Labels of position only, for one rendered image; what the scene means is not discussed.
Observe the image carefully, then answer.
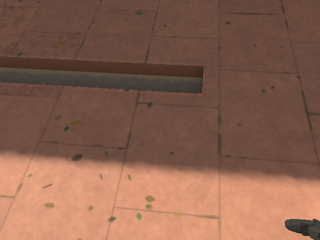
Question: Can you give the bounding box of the right robot hand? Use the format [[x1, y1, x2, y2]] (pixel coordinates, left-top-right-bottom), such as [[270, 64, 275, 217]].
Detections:
[[284, 219, 320, 240]]

